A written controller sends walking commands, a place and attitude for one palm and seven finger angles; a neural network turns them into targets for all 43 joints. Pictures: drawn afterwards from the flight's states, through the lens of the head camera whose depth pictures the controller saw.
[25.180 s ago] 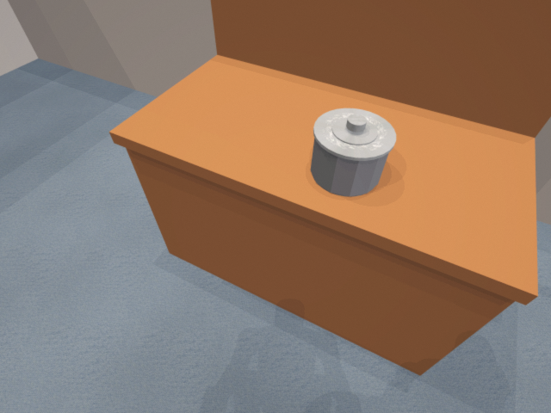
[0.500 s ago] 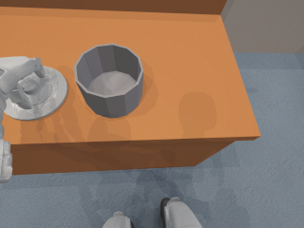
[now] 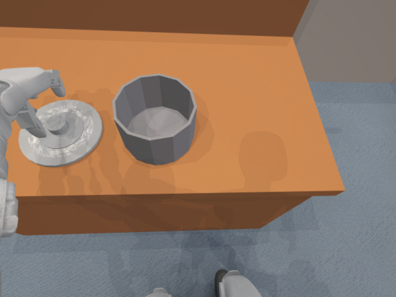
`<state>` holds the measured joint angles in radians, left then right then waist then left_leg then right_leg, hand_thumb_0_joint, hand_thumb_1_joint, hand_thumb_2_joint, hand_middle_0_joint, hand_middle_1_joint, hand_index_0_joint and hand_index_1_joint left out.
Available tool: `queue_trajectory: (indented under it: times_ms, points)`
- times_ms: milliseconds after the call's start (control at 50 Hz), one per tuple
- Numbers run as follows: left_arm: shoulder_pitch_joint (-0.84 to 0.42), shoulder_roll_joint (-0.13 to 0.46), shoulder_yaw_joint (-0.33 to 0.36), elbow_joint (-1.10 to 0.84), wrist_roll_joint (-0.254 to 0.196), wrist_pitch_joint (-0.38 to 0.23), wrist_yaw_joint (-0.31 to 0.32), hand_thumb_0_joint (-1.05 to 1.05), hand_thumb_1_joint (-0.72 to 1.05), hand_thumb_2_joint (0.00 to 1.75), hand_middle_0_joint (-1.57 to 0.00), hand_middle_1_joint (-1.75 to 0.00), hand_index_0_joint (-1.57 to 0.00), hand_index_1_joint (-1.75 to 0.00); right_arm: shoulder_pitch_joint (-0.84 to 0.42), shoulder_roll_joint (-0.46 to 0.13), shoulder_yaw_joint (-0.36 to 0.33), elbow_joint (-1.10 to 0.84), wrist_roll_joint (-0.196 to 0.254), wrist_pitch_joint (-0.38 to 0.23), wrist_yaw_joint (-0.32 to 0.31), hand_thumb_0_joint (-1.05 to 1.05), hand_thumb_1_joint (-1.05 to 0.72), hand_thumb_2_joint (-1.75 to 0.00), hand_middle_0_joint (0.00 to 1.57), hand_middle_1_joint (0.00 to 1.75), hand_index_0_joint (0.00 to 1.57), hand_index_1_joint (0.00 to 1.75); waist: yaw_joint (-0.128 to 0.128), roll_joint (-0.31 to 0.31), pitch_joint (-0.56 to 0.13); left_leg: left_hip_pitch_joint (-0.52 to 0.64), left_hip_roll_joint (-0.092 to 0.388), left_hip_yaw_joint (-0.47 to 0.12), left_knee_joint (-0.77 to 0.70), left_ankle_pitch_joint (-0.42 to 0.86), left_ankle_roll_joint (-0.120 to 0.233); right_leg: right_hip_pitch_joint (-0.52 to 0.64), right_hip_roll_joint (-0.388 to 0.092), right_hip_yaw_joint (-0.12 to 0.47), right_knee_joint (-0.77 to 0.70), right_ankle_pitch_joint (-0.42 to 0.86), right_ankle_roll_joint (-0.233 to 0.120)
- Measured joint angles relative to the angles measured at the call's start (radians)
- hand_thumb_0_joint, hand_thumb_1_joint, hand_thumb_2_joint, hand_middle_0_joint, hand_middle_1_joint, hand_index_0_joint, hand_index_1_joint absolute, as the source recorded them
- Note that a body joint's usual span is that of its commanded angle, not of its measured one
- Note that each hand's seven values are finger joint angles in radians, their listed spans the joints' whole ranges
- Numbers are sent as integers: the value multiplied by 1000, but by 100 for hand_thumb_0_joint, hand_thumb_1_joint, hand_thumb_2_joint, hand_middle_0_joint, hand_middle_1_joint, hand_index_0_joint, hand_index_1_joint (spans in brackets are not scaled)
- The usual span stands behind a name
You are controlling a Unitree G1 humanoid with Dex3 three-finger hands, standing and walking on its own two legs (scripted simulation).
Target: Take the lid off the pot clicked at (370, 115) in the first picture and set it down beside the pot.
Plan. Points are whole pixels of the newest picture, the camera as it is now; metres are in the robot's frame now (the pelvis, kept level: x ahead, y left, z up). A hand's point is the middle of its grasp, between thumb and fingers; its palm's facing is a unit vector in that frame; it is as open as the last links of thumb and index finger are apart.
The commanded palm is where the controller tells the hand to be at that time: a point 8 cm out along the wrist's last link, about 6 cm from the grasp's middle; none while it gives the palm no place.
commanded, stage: raise the empty hand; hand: left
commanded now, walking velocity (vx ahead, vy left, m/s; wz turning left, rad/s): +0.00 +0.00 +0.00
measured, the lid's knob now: (57, 125) +0.50 +0.29 -0.03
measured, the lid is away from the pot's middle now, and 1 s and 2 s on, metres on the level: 0.23 0.23 0.23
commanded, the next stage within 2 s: draw the hand back to the body in 0.78 s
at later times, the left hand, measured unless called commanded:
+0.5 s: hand (15, 93) +0.48 +0.30 +0.10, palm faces -0.45 -0.05 -0.89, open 10.9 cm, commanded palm +0.51 +0.29 +0.16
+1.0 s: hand (7, 85) +0.48 +0.30 +0.13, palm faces -0.43 -0.04 -0.90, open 10.9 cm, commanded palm +0.48 +0.29 +0.18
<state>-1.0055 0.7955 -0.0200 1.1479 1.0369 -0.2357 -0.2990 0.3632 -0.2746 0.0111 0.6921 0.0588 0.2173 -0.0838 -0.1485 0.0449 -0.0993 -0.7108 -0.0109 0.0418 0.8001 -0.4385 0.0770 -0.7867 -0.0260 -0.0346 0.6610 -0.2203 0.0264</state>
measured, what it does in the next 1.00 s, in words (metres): stands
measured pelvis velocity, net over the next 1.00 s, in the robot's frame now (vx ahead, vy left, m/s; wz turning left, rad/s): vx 0.02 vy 0.01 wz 0.01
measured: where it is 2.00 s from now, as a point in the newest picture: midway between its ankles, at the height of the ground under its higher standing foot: outside the picture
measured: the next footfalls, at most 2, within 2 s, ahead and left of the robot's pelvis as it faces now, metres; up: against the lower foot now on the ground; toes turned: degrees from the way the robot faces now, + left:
none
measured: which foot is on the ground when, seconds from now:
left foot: down 0.00-1.00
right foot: down 0.00-1.00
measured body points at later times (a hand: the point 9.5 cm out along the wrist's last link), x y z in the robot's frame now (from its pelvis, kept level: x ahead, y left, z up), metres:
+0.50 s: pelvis +0.01 +0.00 +0.02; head +0.11 +0.01 +0.46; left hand +0.50 +0.30 +0.15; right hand +0.02 -0.28 -0.11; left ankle -0.04 +0.06 -0.70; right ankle +0.04 -0.16 -0.70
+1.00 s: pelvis +0.02 +0.01 +0.02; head +0.10 +0.01 +0.47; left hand +0.50 +0.30 +0.18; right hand +0.05 -0.27 -0.10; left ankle -0.04 +0.06 -0.70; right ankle +0.04 -0.16 -0.70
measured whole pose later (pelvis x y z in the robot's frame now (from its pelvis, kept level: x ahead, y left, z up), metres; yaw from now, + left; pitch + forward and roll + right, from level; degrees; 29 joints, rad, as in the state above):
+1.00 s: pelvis +0.02 +0.01 +0.02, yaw +1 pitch +14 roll -2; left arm -0.98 0.76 -0.05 1.07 0.98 -0.21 -0.37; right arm 0.33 -0.28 0.00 0.69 0.07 0.19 -0.06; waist -0.10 0.05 -0.08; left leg -0.45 -0.04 0.04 0.57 -0.37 0.08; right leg -0.53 -0.04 -0.03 0.47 -0.17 0.03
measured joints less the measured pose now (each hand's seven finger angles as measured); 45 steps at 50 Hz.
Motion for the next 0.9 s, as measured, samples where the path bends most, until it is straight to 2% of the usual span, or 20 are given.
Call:
queue_trajectory:
  times_ms: [180,360,560,820,900]
  points:
    - [18,-18,3,-3,-9,19,15,0,15,33,-28,-101,-28,-102,-5,3,-1,-5,4,-5,15,0,-91,-90,21,30,20,30,12,3,-6,75,-4,10,-61,14,3,67,-1,11,-49,11,3]
    - [5,-27,-30,-7,-24,30,-19,0,14,33,-28,-101,-28,-102,-12,-2,-3,4,9,-22,10,0,-91,-90,21,30,20,30,29,2,1,137,-12,5,-111,30,4,128,-7,7,-91,19,5]
    - [-13,-6,-26,-24,-28,27,-49,0,14,33,-28,-101,-28,-102,-19,-13,-5,3,12,-41,3,0,-91,-90,21,30,20,30,30,-3,13,178,-13,4,-148,42,3,169,-7,6,-125,29,8]
    - [-18,-4,-30,-47,-55,34,-76,0,14,33,-28,-101,-28,-102,-19,-15,-11,12,13,-33,14,1,-91,-90,21,30,20,30,40,2,18,238,-19,-1,-202,59,5,230,-11,2,-175,42,10]
    - [-8,-15,-43,-62,-50,36,-81,0,14,33,-28,-101,-28,-102,-28,-11,-14,12,11,-27,19,1,-91,-90,21,30,20,30,45,3,21,249,-21,-2,-212,63,5,240,-13,1,-181,44,7]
